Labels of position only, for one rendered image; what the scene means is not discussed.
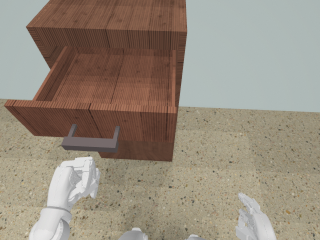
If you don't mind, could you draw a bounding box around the cabinet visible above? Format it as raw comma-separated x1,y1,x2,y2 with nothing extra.
26,0,188,162

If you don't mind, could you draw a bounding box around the left robot forearm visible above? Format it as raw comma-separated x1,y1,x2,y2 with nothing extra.
28,206,72,240

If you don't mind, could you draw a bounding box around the robot left thigh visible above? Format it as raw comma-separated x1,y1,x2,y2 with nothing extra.
118,230,148,240

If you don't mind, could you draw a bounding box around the handle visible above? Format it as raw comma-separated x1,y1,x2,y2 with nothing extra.
61,124,120,153

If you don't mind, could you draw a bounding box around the left robot hand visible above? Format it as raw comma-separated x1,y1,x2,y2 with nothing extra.
47,156,101,211

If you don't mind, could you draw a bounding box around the right robot hand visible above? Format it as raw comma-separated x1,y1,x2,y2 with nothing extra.
235,192,277,240

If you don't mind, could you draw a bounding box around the drawer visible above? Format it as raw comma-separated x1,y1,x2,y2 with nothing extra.
4,46,177,143

